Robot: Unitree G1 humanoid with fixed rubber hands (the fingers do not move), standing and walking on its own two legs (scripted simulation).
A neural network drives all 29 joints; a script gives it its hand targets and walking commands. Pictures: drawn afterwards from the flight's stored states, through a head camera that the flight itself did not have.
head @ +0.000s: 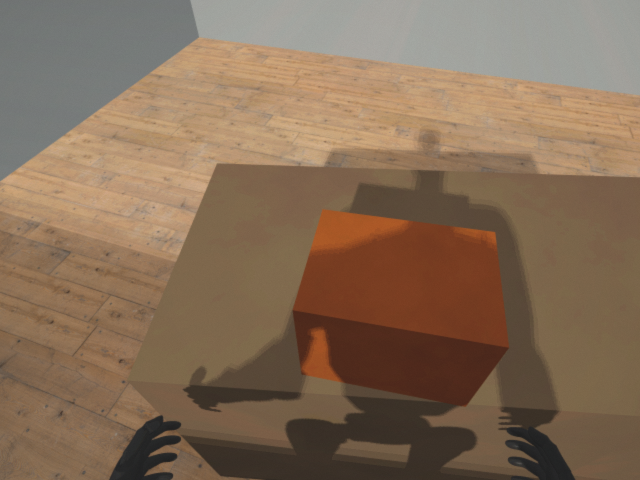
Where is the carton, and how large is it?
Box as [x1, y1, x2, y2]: [293, 209, 508, 406]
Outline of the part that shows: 322,209 293,307 293,316 301,373 465,406 508,348 494,232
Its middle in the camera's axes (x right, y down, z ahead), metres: +0.10 +0.10 +0.56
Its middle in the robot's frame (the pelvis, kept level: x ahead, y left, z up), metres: +0.36 -0.06 -0.01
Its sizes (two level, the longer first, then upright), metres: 0.240 0.172 0.183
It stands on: a pedestal, 0.67 m high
